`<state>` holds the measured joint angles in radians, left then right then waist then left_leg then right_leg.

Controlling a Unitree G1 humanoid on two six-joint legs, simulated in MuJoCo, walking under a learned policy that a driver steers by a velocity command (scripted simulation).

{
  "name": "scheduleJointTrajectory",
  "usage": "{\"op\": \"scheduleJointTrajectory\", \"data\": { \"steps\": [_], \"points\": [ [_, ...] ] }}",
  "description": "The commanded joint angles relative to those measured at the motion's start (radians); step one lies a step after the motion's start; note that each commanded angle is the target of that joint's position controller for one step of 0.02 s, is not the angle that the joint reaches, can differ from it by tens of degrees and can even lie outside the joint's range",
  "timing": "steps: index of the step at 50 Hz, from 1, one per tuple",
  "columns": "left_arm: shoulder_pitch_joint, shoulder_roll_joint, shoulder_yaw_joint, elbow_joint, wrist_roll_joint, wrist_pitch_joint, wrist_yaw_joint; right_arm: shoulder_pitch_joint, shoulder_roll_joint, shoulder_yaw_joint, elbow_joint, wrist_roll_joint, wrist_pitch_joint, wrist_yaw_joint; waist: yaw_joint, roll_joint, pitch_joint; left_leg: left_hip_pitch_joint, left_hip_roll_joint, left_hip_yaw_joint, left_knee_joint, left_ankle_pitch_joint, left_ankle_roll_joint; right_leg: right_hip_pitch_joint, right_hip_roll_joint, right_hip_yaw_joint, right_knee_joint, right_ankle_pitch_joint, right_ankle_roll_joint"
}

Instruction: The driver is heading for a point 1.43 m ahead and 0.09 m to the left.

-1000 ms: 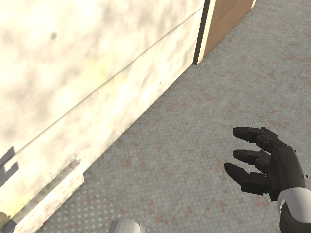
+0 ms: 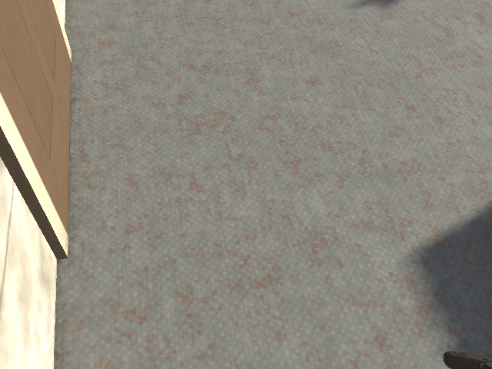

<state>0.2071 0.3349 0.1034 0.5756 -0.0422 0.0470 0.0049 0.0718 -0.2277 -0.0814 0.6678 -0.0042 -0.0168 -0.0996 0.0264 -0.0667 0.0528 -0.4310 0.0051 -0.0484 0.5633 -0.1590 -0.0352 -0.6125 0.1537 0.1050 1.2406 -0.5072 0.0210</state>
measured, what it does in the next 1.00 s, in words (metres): steps to the right: right foot, then left foot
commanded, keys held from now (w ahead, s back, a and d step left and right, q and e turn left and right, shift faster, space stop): e+shift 0.18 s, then shift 0.24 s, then q+shift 0.58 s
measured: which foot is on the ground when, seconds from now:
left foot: down 0.00-0.28, up 0.30-0.56, down 0.58-0.80, up 0.82-1.00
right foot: up 0.00-0.26, down 0.28-1.00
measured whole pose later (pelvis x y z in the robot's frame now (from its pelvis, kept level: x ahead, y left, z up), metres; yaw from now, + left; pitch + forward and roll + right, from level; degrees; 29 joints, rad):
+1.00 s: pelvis +0.03 -0.12 +0.02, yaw +3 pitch +3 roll +2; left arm 0.20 0.23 0.07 0.59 0.02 0.01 0.05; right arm 0.13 -0.33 -0.10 0.66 0.03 0.06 -0.01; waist 0.00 0.01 0.02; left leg -0.64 0.02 -0.04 1.23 -0.31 -0.11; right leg -0.24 -0.02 -0.15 0.49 -0.32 -0.08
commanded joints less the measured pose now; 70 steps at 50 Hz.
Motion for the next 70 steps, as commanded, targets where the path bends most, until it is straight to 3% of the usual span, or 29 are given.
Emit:
{"op": "scheduleJointTrajectory", "data": {
  "steps": [1, 3, 9, 13, 14, 15, 16, 17, 20, 23, 25, 28, 30, 32, 36, 39, 40, 41, 42, 43, 47, 50, 58, 64, 66, 67, 68, 69, 70],
  "points": [
    [0.06, 0.067, 0.013, -0.111, 0.009, 0.028, 0.009, -0.039, -0.121, -0.025, -0.058, 0.035, 0.003, -0.018, -0.001, 0.224, -0.171, 0.187, 0.281, -0.22, -0.231, 0.041, 0.208, -0.118, -0.158, -0.043, 0.364, 0.076, 0.042],
    [-0.024, 0.062, 0.019, -0.154, 0.009, 0.038, -0.001, -0.049, -0.155, -0.028, -0.041, 0.015, 0.011, -0.018, -0.014, 0.147, -0.11, 0.12, 0.251, -0.081, -0.218, 0.122, 0.19, -0.06, -0.166, -0.076, 0.23, 0.189, 0.049],
    [-0.107, -0.017, -0.014, -0.234, -0.004, 0.039, -0.039, 0.004, -0.26, -0.057, 0.014, 0.013, 0.012, -0.031, -0.025, 0.278, -0.15, 0.154, 0.291, 0.026, -0.219, -0.018, 0.171, 0.066, -0.25, -0.099, -0.198, 0.109, 0.034],
    [0.015, 0.012, 0.019, -0.152, -0.002, 0.047, -0.041, 0.024, -0.217, -0.035, 0.018, 0.03, 0.023, 0.012, 0.008, 0.199, -0.207, 0.072, 0.264, 0.104, -0.063, -0.118, 0.085, 0.402, -0.146, -0.185, -0.602, 0.153, -0.036],
    [0.019, 0.059, 0.03, -0.139, 0.012, 0.038, -0.037, 0.095, -0.158, -0.024, 0.033, 0.013, 0.029, 0.025, -0.009, 0.034, -0.148, -0.022, 0.182, 0.204, 0.138, -0.218, 0.005, 0.462, -0.175, -0.064, -0.727, 0.219, -0.074],
    [0.005, 0.214, 0.049, -0.162, 0.033, 0.014, -0.02, 0.116, -0.068, 0.007, -0.024, -0.049, 0.019, 0.034, -0.082, -0.394, -0.109, -0.356, 0.036, 0.255, 0.503, -0.467, -0.076, 0.566, -0.407, 0.304, -0.744, 0.716, -0.17],
    [0.047, 0.237, 0.057, -0.168, 0.074, -0.007, -0.032, -0.011, -0.126, -0.012, -0.066, -0.012, 0.001, 0.023, 0.013, -0.372, -0.222, -0.364, 0.023, 0.091, 0.709, -0.476, -0.045, 0.46, -0.497, 0.459, -0.866, 0.676, -0.324],
    [0.003, 0.19, 0.046, -0.171, 0.082, -0.021, -0.045, -0.073, -0.167, -0.024, -0.075, 0.019, -0.006, 0.009, 0.014, -0.238, -0.177, -0.357, 0.031, 0.038, 0.807, -0.417, -0.028, 0.399, -0.466, 0.403, -0.88, 0.569, -0.319],
    [-0.182, 0.076, 0.009, -0.186, 0.029, -0.007, -0.039, 0.04, -0.158, -0.019, -0.019, 0.002, 0.02, 0.011, -0.092, -0.137, -0.163, -0.302, 0.072, 0.009, 0.775, -0.226, -0.04, 0.358, -0.375, 0.218, -0.795, 0.542, -0.205],
    [-0.216, -0.037, -0.034, -0.148, 0.047, -0.024, -0.041, 0.121, -0.079, 0.025, 0.026, 0.004, 0.021, 0.052, -0.129, -0.074, -0.22, -0.083, 0.088, 0.023, 0.454, -0.136, -0.014, 0.328, -0.316, 0.077, -0.775, 0.537, -0.167],
    [-0.13, -0.071, -0.045, -0.097, 0.055, -0.048, -0.038, 0.135, -0.044, 0.039, 0.043, 0.001, 0.016, 0.079, -0.079, -0.136, -0.216, 0.059, 0.057, 0.055, 0.268, -0.188, 0.004, 0.335, -0.327, 0.021, -0.777, 0.624, -0.175],
    [-0.119, 0.015, -0.016, -0.097, 0.032, -0.069, -0.017, 0.134, -0.107, 0.02, 0.034, 0.012, 0.009, 0.097, -0.067, -0.084, -0.13, 0.101, 0.002, 0.119, 0.041, -0.077, 0.049, 0.365, -0.348, 0.025, -0.734, 0.666, -0.183],
    [-0.072, 0.02, -0.002, -0.138, 0.03, -0.051, 0.005, 0.106, -0.164, 0.011, 0.016, 0.0, 0.006, 0.086, 0.014, 0.135, -0.129, 0.105, 0.058, -0.031, 0.041, 0.496, 0.115, 0.358, -0.278, -0.029, -0.596, 0.476, -0.104],
    [-0.067, -0.004, -0.004, -0.156, 0.044, -0.025, 0.013, 0.097, -0.202, -0.015, -0.013, 0.009, 0.018, 0.087, 0.02, 0.31, -0.183, 0.145, 0.14, -0.234, -0.036, 0.468, 0.231, 0.28, -0.178, -0.136, -0.433, 0.308, -0.028],
    [-0.185, -0.078, -0.025, -0.183, 0.022, -0.012, 0.01, 0.126, -0.185, -0.022, -0.044, 0.024, 0.027, 0.075, -0.037, 0.256, -0.147, 0.234, 0.217, -0.472, -0.155, 0.241, 0.308, 0.091, -0.118, -0.067, -0.35, -0.163, -0.017],
    [-0.08, -0.085, -0.025, -0.118, 0.015, -0.043, -0.007, -0.024, -0.174, -0.019, -0.086, 0.055, 0.044, 0.066, 0.041, 0.204, -0.136, 0.118, 0.098, -0.327, -0.015, 0.174, 0.214, 0.285, -0.117, -0.051, -0.743, 0.144, -0.036],
    [-0.04, -0.015, 0.0, -0.094, 0.038, -0.043, -0.014, -0.002, -0.126, -0.011, -0.099, 0.06, 0.055, 0.066, 0.019, 0.062, -0.136, -0.036, 0.017, -0.202, 0.125, 0.047, 0.145, 0.408, -0.218, 0.052, -0.836, 0.245, -0.08],
    [-0.025, 0.091, 0.026, -0.087, 0.065, -0.042, -0.019, 0.038, -0.124, -0.011, -0.121, 0.041, 0.05, 0.063, -0.026, -0.304, -0.113, -0.299, -0.119, -0.045, 0.336, -0.366, 0.079, 0.525, -0.464, 0.391, -0.936, 0.513, -0.19],
    [-0.023, 0.014, -0.001, -0.108, 0.06, -0.056, -0.019, 0.14, -0.184, -0.037, -0.087, 0.017, 0.039, 0.062, -0.057, -0.279, -0.147, -0.316, -0.044, -0.087, 0.563, -0.496, 0.02, 0.541, -0.583, 0.444, -0.907, 0.797, -0.262],
    [-0.052, -0.041, -0.02, -0.12, 0.054, -0.059, -0.005, 0.148, -0.216, -0.053, -0.06, 0.017, 0.045, 0.063, -0.07, -0.158, -0.128, -0.338, -0.015, -0.091, 0.689, -0.457, -0.015, 0.558, -0.55, 0.32, -0.863, 0.906, -0.273],
    [-0.089, 0.011, -0.005, -0.087, 0.066, -0.059, 0.042, 0.081, -0.133, -0.023, -0.052, 0.031, 0.065, 0.085, -0.058, -0.005, -0.136, -0.336, 0.031, -0.013, 0.765, -0.152, -0.073, 0.559, -0.406, -0.038, -0.82, 0.99, -0.193],
    [-0.028, 0.032, 0.001, -0.042, 0.071, -0.048, 0.061, -0.014, -0.084, 0.003, -0.102, 0.041, 0.066, 0.104, -0.004, -0.032, -0.126, -0.353, 0.051, 0.016, 0.607, -0.095, -0.091, 0.615, -0.403, -0.103, -0.864, 0.836, -0.205],
    [-0.041, 0.109, 0.028, 0.003, 0.049, -0.052, 0.044, -0.087, -0.1, 0.0, -0.139, 0.02, 0.049, 0.131, 0.009, -0.057, -0.088, -0.282, 0.115, 0.067, 0.374, -0.148, -0.069, 0.661, -0.515, -0.195, -0.955, 0.688, -0.248],
    [-0.018, 0.128, 0.04, 0.043, 0.047, -0.062, 0.016, -0.002, -0.127, -0.036, -0.072, 0.031, 0.047, 0.144, 0.007, -0.052, -0.11, -0.045, 0.033, 0.221, 0.117, -0.171, 0.016, 0.677, -0.459, -0.355, -0.781, 0.948, -0.167],
    [-0.029, 0.112, 0.035, 0.059, 0.026, -0.057, 0.008, 0.129, -0.17, -0.063, -0.043, 0.03, 0.043, 0.126, -0.085, -0.022, -0.154, 0.16, -0.012, 0.203, -0.084, -0.016, 0.089, 0.605, -0.425, -0.4, -0.606, 0.943, -0.083],
    [-0.051, 0.082, 0.027, 0.024, 0.053, -0.064, 0.011, 0.268, -0.289, -0.114, -0.028, 0.031, 0.038, 0.099, -0.139, 0.083, -0.216, 0.435, 0.056, 0.027, -0.093, 0.333, 0.155, 0.383, -0.348, -0.4, -0.394, 0.659, -0.019],
    [-0.105, -0.023, -0.004, -0.061, 0.1, -0.087, 0.01, 0.281, -0.399, -0.13, -0.037, 0.003, 0.042, 0.086, -0.068, 0.327, -0.236, 0.65, 0.268, -0.358, -0.012, 0.8, 0.303, -0.026, -0.202, -0.35, -0.097, -0.195, 0.054],
    [-0.149, 0.019, 0.007, -0.103, 0.094, -0.096, 0.03, 0.23, -0.378, -0.116, -0.08, -0.046, 0.014, 0.113, -0.097, 0.283, -0.408, 0.67, 0.408, -0.629, -0.14, 0.583, 0.468, -0.152, -0.138, -0.081, 0.123, -0.238, 0.085],
    [-0.171, 0.07, 0.015, -0.09, 0.061, -0.098, 0.04, 0.184, -0.335, -0.099, -0.08, -0.032, -0.003, 0.123, -0.09, 0.213, -0.341, 0.616, 0.386, -0.506, -0.19, 0.46, 0.436, -0.202, -0.169, -0.021, 0.148, -0.136, 0.07]
  ]
}}
Velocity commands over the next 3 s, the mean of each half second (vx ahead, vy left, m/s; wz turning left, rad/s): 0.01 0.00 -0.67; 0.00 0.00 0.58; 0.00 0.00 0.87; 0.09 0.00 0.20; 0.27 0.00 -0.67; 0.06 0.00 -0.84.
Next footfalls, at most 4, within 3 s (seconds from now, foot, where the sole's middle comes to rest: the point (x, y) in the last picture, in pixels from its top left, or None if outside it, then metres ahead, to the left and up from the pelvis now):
0.28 right None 0.04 -0.19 -0.76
0.58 left None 0.11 0.03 -0.76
1.34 left None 0.06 0.04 -0.76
1.76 right None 0.19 -0.19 -0.76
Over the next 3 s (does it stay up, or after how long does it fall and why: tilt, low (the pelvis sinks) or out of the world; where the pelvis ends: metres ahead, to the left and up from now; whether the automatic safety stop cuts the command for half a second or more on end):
stays up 0.37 -0.02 0.00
